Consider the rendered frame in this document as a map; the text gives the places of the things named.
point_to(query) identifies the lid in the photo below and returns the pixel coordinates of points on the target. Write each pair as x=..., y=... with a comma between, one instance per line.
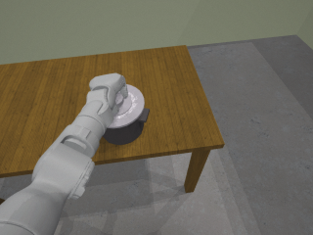
x=132, y=107

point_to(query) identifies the left robot hand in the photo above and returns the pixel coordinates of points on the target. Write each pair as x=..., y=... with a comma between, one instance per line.
x=116, y=81

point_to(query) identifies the table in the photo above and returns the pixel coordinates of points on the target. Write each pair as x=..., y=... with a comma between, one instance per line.
x=39, y=99

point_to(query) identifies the pot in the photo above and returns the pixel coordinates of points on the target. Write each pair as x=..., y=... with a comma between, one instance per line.
x=128, y=133

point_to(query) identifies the robot left upper arm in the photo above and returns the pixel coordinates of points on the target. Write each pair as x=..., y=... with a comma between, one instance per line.
x=36, y=209

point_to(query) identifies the left robot forearm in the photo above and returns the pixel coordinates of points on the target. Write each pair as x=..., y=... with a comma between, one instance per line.
x=86, y=131

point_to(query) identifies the knob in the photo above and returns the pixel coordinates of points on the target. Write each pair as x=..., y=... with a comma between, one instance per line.
x=119, y=99

